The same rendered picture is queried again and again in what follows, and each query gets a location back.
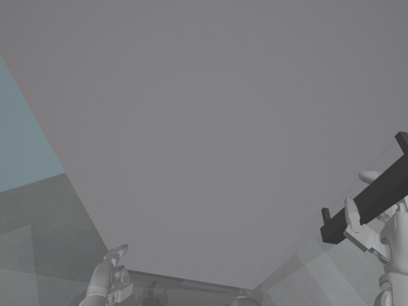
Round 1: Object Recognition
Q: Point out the fridge door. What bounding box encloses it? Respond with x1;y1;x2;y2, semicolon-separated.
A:
0;0;408;290

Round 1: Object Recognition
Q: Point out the handle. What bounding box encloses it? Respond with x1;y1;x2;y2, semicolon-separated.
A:
320;131;408;244

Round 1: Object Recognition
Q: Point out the robot right hand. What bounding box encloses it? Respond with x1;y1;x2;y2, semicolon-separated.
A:
344;171;408;273

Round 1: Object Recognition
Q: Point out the robot left hand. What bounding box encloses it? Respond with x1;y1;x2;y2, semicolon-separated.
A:
86;244;133;306

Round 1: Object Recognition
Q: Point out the right robot forearm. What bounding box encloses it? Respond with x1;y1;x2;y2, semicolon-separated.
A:
374;272;408;306

